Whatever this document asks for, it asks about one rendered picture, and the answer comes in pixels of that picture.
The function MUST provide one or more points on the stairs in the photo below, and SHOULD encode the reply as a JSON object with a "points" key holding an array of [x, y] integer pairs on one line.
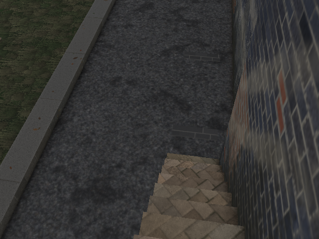
{"points": [[190, 201]]}

